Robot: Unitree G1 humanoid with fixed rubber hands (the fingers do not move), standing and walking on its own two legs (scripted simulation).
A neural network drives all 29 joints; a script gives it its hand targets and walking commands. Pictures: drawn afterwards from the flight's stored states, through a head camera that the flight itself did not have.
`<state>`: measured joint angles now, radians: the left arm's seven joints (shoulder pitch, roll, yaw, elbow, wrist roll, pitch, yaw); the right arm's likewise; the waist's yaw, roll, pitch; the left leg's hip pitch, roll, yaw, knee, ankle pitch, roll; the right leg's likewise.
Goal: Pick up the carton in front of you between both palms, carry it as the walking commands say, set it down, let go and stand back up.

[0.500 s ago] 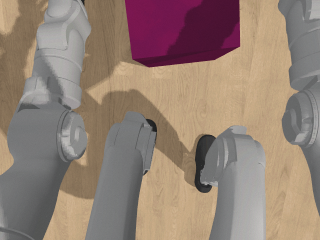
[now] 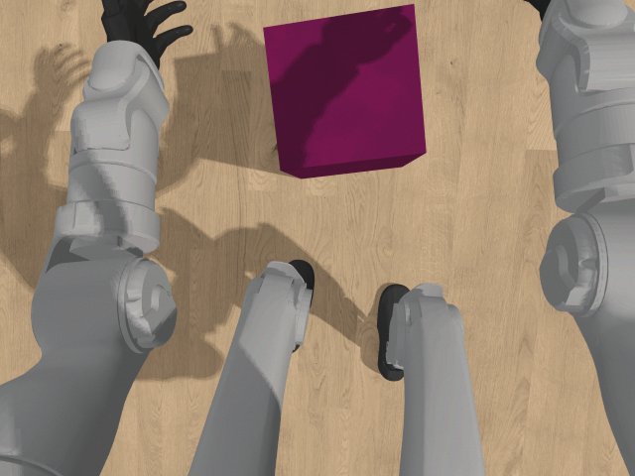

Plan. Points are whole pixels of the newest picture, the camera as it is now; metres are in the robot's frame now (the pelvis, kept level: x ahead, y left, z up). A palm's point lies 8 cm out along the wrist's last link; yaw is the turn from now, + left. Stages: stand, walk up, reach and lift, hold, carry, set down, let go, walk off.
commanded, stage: set down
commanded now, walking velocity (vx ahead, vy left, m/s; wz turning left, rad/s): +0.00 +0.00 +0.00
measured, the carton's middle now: (345, 110) +0.54 +0.04 -0.41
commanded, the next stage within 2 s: let go in 0.26 s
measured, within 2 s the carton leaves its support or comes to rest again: neither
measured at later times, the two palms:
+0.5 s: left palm (41, 28) +0.48 +0.24 +0.02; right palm out of the picture +0.53 -0.17 +0.02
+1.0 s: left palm out of the picture +0.31 +0.25 +0.14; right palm out of the picture +0.36 -0.20 +0.13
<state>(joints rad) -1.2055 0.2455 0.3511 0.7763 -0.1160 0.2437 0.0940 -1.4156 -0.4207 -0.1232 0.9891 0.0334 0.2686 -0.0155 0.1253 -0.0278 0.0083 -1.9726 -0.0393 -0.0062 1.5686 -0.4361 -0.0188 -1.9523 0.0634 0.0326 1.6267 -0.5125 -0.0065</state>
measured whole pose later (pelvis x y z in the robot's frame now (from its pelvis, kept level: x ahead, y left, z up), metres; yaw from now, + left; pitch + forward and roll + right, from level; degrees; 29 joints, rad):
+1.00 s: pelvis +0.09 +0.02 +0.22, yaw -1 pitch +19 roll +0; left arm 0.00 0.19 0.08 0.49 -0.02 0.01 -0.08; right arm -0.13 -0.18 -0.14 0.59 -0.05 0.01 0.00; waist 0.07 0.02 -0.03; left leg -0.68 -0.04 -0.04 0.61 -0.25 0.02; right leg -0.64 0.03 0.06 0.61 -0.30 0.01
